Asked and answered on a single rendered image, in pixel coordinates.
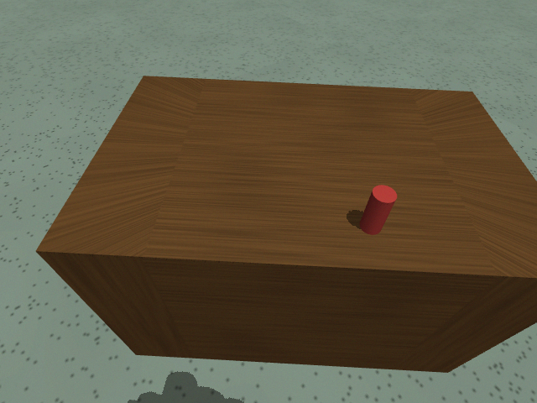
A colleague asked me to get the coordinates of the can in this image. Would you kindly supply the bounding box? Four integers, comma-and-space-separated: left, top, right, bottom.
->
359, 185, 397, 235

